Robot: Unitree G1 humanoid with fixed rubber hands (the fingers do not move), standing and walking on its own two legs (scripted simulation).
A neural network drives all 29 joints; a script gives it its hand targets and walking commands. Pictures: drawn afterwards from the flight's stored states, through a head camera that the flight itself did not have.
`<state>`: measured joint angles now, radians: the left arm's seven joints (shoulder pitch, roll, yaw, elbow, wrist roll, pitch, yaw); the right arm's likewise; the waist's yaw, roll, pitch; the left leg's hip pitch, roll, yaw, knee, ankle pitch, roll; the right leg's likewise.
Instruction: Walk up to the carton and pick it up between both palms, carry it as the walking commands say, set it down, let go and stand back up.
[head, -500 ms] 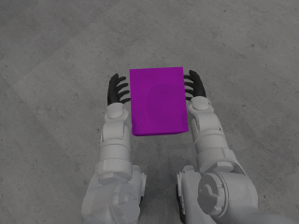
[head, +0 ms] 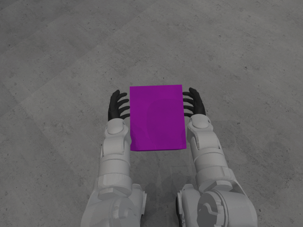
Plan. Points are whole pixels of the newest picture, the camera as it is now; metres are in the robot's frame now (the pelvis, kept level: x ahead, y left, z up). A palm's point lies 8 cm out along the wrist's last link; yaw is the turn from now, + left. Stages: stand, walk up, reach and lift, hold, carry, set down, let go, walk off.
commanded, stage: reach and lift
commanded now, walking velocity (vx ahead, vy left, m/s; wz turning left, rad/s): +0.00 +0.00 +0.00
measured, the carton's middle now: (156, 122) +0.41 +0.03 -0.11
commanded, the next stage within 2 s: none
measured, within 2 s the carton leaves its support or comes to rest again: neither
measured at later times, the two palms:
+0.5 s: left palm (104, 113) +0.37 +0.14 +0.05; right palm (201, 112) +0.38 -0.08 +0.04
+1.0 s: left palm (88, 102) +0.36 +0.15 +0.13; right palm (208, 101) +0.37 -0.08 +0.12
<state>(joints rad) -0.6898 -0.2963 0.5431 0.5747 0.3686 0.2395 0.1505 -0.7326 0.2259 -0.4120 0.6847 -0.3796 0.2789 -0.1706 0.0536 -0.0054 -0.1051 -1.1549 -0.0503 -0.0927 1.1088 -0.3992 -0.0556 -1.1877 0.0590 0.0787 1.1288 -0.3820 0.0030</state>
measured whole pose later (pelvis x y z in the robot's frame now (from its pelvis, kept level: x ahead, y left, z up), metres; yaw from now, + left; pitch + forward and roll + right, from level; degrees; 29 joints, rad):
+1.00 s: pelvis +0.02 +0.01 +0.09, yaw -1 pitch +1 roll +1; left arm -0.57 -0.26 0.45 0.60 0.38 0.46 0.13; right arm -0.55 0.25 -0.37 0.62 -0.39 0.48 -0.12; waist 0.08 0.01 0.00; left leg -0.34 -0.02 -0.09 0.53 -0.22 -0.03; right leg -0.37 0.04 0.10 0.57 -0.22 0.00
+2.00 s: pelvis +0.02 +0.01 +0.10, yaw -1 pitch -9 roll +0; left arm -0.62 -0.27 0.44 0.61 0.42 0.67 0.14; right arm -0.60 0.26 -0.41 0.61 -0.41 0.69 -0.15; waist 0.01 0.01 0.03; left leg -0.11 -0.02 -0.09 0.48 -0.22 -0.02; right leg -0.14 0.04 0.10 0.49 -0.20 0.00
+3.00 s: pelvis +0.02 +0.02 +0.10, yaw -1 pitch -11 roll +0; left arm -0.52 -0.24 0.33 0.55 0.36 0.72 0.12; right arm -0.51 0.24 -0.31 0.53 -0.37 0.74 -0.11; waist 0.00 0.01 0.03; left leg -0.08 -0.03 -0.09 0.49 -0.22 -0.01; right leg -0.10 0.03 0.10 0.48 -0.20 0.02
